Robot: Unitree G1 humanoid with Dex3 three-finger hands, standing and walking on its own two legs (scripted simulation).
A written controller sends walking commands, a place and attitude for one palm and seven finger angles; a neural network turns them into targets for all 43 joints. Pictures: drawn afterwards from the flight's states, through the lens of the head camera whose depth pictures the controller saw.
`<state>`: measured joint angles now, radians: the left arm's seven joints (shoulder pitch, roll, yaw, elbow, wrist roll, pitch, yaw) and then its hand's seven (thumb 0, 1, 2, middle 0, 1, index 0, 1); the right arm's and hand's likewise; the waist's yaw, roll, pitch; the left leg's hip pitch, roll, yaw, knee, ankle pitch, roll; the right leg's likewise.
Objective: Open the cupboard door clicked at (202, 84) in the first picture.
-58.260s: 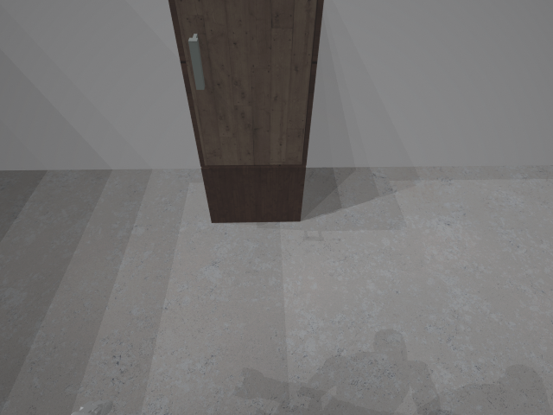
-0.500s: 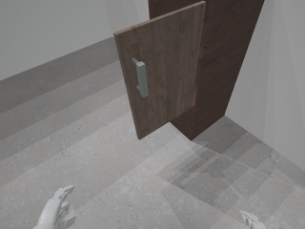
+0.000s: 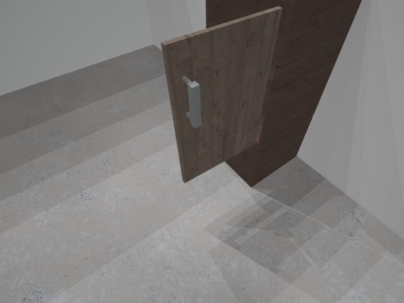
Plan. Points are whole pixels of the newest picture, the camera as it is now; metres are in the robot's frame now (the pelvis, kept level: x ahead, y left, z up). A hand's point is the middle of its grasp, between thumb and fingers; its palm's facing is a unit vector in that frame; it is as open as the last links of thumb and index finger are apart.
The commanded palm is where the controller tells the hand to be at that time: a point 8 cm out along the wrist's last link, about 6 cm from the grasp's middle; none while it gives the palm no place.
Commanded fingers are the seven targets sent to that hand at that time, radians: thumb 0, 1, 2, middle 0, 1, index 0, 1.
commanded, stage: let the arm hang, fingers relaxed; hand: left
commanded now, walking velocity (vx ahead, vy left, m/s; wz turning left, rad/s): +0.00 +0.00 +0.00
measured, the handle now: (190, 102) +0.62 +0.07 +0.03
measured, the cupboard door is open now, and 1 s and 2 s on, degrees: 87 87 87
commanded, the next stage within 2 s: look to check the result in 0.42 s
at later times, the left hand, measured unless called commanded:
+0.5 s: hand out of the picture +0.05 +0.18 -0.17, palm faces +0.03 -0.98 -0.22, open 7.3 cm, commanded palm none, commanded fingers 0.00 0.90 0.90 -0.20 -0.30 -0.20 -0.30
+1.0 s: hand out of the picture +0.08 +0.19 -0.17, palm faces +0.02 -0.97 -0.23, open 7.4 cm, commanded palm none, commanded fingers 0.00 0.90 0.90 -0.20 -0.30 -0.20 -0.30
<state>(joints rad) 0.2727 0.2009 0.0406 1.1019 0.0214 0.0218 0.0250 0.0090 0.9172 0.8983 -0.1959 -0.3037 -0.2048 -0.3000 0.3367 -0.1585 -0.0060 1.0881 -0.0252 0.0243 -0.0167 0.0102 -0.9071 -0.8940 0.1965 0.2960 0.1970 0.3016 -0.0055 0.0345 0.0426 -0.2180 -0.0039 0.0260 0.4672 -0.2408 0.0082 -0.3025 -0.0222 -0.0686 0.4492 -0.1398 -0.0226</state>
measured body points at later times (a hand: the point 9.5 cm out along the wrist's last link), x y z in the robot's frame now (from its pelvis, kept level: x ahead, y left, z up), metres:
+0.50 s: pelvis +0.03 +0.00 +0.00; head +0.04 -0.01 +0.45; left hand +0.05 +0.23 -0.15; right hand +0.03 -0.23 -0.16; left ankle +0.01 +0.12 -0.74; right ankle +0.06 -0.11 -0.74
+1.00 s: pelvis +0.04 +0.00 +0.01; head +0.06 -0.01 +0.46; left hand +0.08 +0.24 -0.15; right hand +0.06 -0.24 -0.15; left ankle +0.01 +0.12 -0.74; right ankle +0.06 -0.11 -0.74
